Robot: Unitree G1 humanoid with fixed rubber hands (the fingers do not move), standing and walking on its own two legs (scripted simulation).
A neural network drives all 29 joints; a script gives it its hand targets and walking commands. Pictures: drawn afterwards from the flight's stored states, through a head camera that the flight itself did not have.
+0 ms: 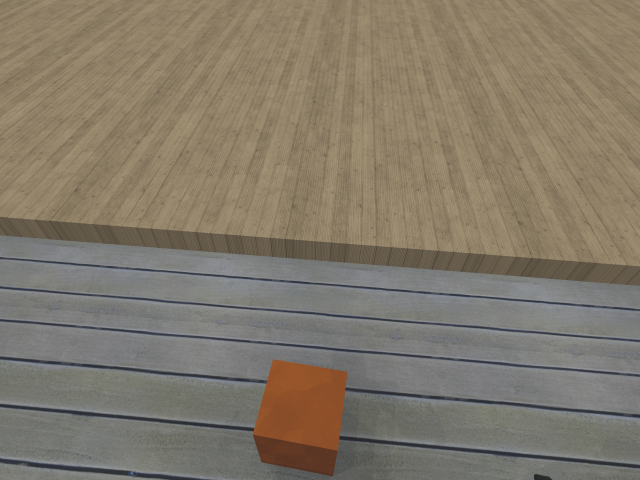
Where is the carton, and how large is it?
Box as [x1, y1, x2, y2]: [253, 359, 346, 475]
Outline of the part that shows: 273,359 253,432 253,436 261,461 332,475 338,444 346,372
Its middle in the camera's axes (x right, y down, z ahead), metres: -0.05 +0.50 +1.09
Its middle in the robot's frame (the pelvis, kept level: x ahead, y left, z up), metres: +0.44 +0.03 -0.66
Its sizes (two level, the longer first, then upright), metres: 0.210 0.200 0.250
